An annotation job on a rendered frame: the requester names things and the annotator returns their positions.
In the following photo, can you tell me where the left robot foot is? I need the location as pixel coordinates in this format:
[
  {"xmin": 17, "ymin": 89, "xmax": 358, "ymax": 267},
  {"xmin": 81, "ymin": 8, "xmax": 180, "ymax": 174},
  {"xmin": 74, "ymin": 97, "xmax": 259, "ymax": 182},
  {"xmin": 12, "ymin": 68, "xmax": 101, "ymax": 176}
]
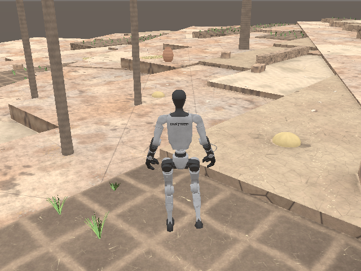
[{"xmin": 166, "ymin": 217, "xmax": 174, "ymax": 232}]

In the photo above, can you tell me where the left robot hand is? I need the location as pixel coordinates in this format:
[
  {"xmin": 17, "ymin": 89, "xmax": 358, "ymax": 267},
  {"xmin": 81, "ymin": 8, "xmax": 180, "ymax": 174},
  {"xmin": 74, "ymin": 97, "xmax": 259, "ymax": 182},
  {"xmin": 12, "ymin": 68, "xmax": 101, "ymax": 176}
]
[{"xmin": 146, "ymin": 158, "xmax": 159, "ymax": 170}]

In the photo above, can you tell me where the right robot hand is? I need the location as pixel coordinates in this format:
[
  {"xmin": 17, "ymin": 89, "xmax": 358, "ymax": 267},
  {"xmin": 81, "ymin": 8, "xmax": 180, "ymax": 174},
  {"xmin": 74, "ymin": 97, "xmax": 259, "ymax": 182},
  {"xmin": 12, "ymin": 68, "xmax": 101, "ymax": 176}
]
[{"xmin": 202, "ymin": 156, "xmax": 215, "ymax": 168}]

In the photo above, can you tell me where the robot left upper arm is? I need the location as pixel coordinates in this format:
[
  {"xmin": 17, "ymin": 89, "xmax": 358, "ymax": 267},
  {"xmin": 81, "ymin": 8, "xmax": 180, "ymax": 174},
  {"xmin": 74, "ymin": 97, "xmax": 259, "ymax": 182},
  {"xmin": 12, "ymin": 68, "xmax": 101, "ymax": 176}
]
[{"xmin": 152, "ymin": 114, "xmax": 168, "ymax": 146}]

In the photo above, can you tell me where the robot left shin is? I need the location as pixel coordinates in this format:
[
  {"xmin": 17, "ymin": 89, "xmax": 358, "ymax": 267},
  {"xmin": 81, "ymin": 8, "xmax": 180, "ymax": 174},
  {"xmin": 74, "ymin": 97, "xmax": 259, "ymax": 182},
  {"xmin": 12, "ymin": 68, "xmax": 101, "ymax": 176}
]
[{"xmin": 165, "ymin": 186, "xmax": 173, "ymax": 224}]

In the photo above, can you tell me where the robot right upper arm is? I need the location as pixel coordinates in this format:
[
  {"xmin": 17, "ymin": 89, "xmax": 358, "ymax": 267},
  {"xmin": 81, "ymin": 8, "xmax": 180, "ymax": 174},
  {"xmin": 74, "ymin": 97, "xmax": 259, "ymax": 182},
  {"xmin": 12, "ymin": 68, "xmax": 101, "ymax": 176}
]
[{"xmin": 191, "ymin": 114, "xmax": 208, "ymax": 145}]

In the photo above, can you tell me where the robot right forearm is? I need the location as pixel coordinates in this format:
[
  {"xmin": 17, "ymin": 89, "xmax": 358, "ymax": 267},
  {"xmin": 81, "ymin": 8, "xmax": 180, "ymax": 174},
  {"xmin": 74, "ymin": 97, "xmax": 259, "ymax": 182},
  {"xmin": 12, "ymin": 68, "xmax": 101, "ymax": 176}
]
[{"xmin": 203, "ymin": 136, "xmax": 214, "ymax": 158}]

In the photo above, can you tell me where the robot left forearm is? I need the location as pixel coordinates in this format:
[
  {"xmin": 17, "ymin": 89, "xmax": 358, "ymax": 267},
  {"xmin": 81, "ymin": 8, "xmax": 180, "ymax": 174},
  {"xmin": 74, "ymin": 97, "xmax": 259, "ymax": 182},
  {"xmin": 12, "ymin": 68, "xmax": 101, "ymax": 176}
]
[{"xmin": 147, "ymin": 137, "xmax": 158, "ymax": 160}]

